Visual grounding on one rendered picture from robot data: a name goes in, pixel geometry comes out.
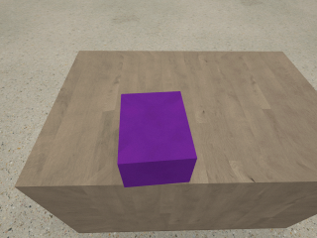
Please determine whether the carton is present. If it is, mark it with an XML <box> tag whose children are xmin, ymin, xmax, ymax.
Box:
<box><xmin>117</xmin><ymin>91</ymin><xmax>197</xmax><ymax>187</ymax></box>

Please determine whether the pedestal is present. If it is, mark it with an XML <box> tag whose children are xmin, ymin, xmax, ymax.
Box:
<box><xmin>15</xmin><ymin>51</ymin><xmax>317</xmax><ymax>233</ymax></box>

